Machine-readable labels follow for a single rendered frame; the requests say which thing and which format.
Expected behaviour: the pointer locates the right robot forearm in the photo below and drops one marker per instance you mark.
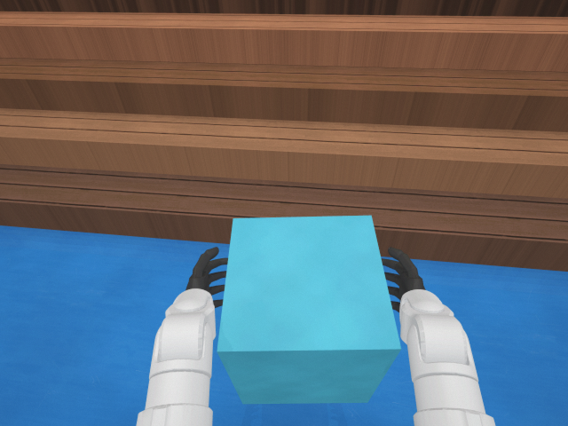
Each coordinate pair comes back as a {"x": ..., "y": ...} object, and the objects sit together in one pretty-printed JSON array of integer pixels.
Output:
[{"x": 442, "y": 367}]

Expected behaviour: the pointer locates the right robot hand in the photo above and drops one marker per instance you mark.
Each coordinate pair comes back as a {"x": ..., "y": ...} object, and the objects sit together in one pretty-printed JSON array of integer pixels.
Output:
[{"x": 407, "y": 277}]

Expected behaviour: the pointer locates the left robot hand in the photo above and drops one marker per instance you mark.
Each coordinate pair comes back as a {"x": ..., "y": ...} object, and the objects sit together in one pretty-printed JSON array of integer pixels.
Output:
[{"x": 201, "y": 277}]

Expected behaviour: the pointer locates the left robot forearm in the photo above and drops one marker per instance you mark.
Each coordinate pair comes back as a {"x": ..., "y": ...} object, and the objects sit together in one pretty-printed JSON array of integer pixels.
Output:
[{"x": 181, "y": 367}]

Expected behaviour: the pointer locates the carton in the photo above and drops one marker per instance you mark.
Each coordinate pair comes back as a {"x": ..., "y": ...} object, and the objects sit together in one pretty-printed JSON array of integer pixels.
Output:
[{"x": 307, "y": 315}]

